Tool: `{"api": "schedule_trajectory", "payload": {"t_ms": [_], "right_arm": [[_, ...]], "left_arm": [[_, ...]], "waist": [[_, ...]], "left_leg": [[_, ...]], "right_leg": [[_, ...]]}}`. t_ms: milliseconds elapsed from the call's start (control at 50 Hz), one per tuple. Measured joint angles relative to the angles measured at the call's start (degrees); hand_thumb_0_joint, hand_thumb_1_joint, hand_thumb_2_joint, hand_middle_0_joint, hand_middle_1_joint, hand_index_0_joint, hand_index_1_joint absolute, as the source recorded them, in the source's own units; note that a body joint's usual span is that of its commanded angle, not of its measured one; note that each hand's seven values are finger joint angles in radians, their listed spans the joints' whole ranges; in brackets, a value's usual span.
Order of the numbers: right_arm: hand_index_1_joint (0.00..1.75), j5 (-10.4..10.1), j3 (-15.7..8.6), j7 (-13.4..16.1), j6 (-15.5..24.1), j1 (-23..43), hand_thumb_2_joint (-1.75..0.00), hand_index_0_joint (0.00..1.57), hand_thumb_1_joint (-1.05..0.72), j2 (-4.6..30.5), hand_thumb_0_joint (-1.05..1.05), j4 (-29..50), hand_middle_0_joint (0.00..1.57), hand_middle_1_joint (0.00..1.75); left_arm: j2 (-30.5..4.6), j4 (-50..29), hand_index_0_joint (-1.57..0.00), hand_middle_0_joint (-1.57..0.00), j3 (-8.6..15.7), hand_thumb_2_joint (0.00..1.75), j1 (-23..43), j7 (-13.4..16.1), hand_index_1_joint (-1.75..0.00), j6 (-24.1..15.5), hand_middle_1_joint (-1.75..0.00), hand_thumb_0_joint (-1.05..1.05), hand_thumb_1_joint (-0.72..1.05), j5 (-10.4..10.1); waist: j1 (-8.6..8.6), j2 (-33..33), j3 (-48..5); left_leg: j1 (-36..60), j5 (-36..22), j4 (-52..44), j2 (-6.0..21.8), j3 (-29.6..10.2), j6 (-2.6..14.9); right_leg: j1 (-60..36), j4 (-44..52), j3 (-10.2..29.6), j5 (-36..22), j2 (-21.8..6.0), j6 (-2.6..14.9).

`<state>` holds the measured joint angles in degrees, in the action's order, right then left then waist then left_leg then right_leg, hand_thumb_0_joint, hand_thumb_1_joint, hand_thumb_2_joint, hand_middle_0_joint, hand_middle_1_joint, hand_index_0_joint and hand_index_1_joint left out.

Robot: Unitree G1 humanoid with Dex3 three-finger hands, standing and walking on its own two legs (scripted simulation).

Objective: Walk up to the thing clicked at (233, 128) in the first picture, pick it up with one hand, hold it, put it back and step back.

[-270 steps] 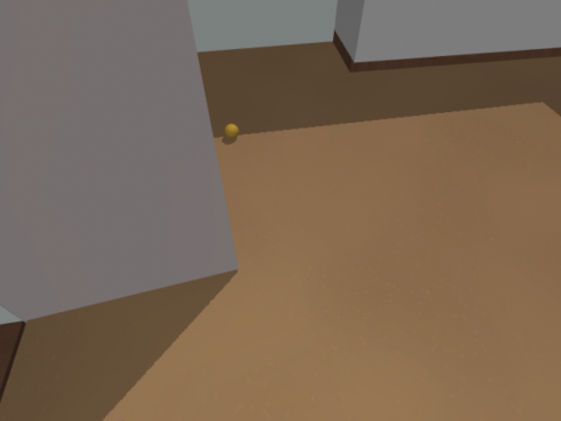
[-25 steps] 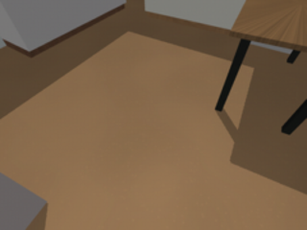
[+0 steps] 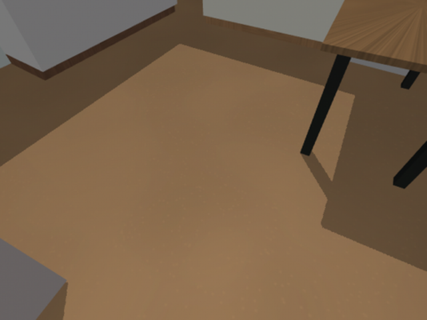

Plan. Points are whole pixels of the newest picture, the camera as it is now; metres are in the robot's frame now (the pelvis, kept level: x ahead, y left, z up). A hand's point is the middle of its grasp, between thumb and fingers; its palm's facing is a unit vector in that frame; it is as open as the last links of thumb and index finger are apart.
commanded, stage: stand
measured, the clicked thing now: out of the picture +0.87 +1.48 -0.74
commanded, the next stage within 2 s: walk up in 0.52 s
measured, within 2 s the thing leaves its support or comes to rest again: neither
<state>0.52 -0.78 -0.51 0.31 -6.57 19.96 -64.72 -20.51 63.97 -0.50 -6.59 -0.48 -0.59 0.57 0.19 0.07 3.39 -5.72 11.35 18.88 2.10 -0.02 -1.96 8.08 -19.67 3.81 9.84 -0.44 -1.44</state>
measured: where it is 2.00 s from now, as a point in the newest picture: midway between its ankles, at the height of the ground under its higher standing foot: (225, 236)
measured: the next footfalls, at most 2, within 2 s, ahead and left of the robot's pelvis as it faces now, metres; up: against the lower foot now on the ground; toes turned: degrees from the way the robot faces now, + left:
left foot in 1.18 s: +0.38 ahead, +0.10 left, +0.00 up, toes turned +5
right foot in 1.64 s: +0.58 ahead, -0.16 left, +0.00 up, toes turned -4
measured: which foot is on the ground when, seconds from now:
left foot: down 0.00-0.76, up 0.78-1.00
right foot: down 0.00-1.00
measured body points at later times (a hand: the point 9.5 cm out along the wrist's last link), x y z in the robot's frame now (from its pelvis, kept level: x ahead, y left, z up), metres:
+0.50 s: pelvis +0.01 +0.00 +0.00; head +0.02 +0.00 +0.45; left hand +0.08 +0.30 -0.13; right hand +0.09 -0.30 -0.13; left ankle -0.01 +0.14 -0.75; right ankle +0.01 -0.14 -0.75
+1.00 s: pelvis +0.13 -0.05 -0.01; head +0.14 -0.07 +0.44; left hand +0.14 +0.28 -0.11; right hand +0.19 -0.37 -0.14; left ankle +0.20 +0.10 -0.70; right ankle +0.08 -0.15 -0.75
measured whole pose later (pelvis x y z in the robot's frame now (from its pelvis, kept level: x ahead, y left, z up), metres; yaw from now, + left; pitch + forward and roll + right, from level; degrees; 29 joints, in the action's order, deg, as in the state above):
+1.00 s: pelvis +0.13 -0.05 -0.01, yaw +0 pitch -3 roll -2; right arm 1.0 -4.7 -4.1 0.9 -14.2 24.7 -55.9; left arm -22.2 56.5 3.9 -18.8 -2.4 -4.3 0.9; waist -1.7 -4.8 4.5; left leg -27.5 14.9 51.4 1.4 -5.3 -0.1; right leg 0.7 -18.8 -4.8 15.2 1.8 1.9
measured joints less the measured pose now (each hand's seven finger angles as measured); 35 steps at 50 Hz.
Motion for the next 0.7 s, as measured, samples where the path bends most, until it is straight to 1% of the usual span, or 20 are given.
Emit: {"api": "schedule_trajectory", "payload": {"t_ms": [520,540,580,600,620,660,700], "right_arm": [[0.30,-0.2,0.1,0.3,0.1,0.7,-0.90,0.20,-0.91,0.1,0.00,0.6,0.20,0.30],[0.30,0.1,-0.4,-0.1,0.1,0.4,-0.90,0.20,-0.91,0.1,0.00,1.1,0.20,0.30],[0.30,0.8,-1.4,-1.1,0.7,-1.2,-0.90,0.20,-0.91,0.2,0.00,2.4,0.20,0.30],[0.30,1.0,-1.9,-1.5,1.0,-2.0,-0.90,0.21,-0.91,0.3,0.00,3.1,0.20,0.30],[0.30,1.2,-2.4,-1.8,1.2,-2.8,-0.90,0.21,-0.91,0.5,0.00,3.7,0.20,0.30],[0.30,1.5,-3.2,-2.1,1.9,-4.1,-0.90,0.21,-0.91,1.0,0.00,4.9,0.20,0.30],[0.30,1.7,-3.7,-2.3,2.0,-5.4,-0.90,0.21,-0.91,1.4,0.00,5.6,0.20,0.30]], "left_arm": [[0.2,-0.3,-0.20,-0.20,0.0,0.89,0.1,0.1,-0.30,0.1,-0.30,0.00,0.90,-0.1],[0.2,-0.8,-0.20,-0.20,0.5,0.89,-0.2,-0.3,-0.30,0.1,-0.30,0.00,0.90,0.1],[-0.3,-1.7,-0.20,-0.20,1.5,0.89,-1.5,-1.5,-0.30,-0.1,-0.30,0.00,0.90,0.7],[-0.7,-2.1,-0.20,-0.20,2.0,0.89,-2.3,-2.0,-0.30,-0.1,-0.30,0.00,0.90,1.0],[-1.1,-2.3,-0.20,-0.20,2.4,0.89,-2.9,-2.4,-0.30,0.1,-0.30,0.00,0.90,1.2],[-2.2,-2.8,-0.20,-0.20,3.1,0.89,-3.7,-2.9,-0.30,0.1,-0.30,0.00,0.90,1.3],[-3.5,-3.4,-0.20,-0.20,3.8,0.89,-4.1,-3.4,-0.30,-0.3,-0.30,0.00,0.90,1.2]], "waist": [[-0.15,-0.1,0.0],[-0.20,-0.1,-0.1],[-0.46,0.3,-1.1],[-0.64,0.5,-1.8],[-0.67,0.4,-2.3],[-0.26,0.0,-2.1],[0.08,0.3,-1.3]], "left_leg": [[0.8,0.7,-0.1,0.1,0.1,-0.04],[0.5,2.2,0.9,0.1,0.2,0.58],[-0.2,7.4,3.6,-0.2,0.6,2.01],[-0.1,8.5,4.0,-0.3,1.1,2.43],[0.1,7.9,3.8,-0.1,1.5,2.72],[1.0,4.7,2.9,0.6,1.7,3.23],[2.2,5.4,2.9,1.0,1.9,2.62]], "right_leg": [[-0.7,-0.1,0.0,0.7,0.1,0.05],[-0.3,-1.1,0.0,2.2,0.1,0.52],[1.6,-6.2,0.3,9.6,0.0,1.97],[3.0,-9.5,-0.1,12.5,-0.1,2.43],[4.8,-13.5,-0.9,14.1,-0.1,2.55],[7.6,-18.8,-2.7,15.2,-0.1,2.78],[8.8,-18.1,-3.5,15.3,-0.9,3.08]]}}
